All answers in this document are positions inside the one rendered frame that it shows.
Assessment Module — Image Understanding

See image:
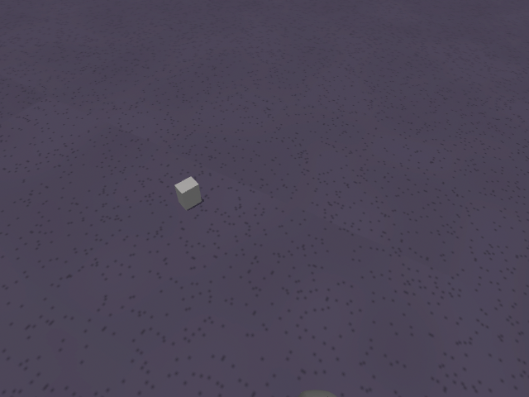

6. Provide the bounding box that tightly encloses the carton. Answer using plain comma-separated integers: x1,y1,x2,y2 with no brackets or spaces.
174,176,202,210

